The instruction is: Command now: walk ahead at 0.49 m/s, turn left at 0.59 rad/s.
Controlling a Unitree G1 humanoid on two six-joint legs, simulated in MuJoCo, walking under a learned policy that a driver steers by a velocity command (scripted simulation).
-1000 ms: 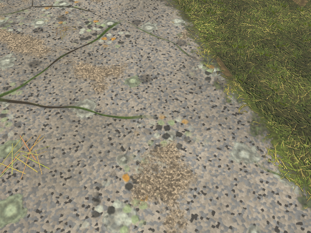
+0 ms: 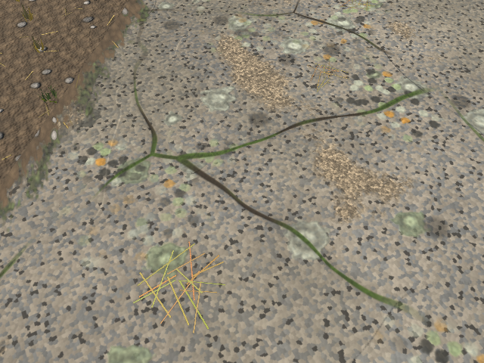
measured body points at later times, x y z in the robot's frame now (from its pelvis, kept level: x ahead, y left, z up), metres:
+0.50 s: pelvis +0.26 +0.08 +0.00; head +0.29 +0.09 +0.45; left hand +0.34 +0.35 -0.14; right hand +0.38 -0.19 -0.10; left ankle +0.30 +0.17 -0.74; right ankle +0.21 -0.09 -0.64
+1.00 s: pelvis +0.51 -0.02 -0.01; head +0.55 -0.04 +0.44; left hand +0.74 +0.19 -0.11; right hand +0.51 -0.31 -0.13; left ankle +0.44 +0.18 -0.63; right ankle +0.55 -0.10 -0.74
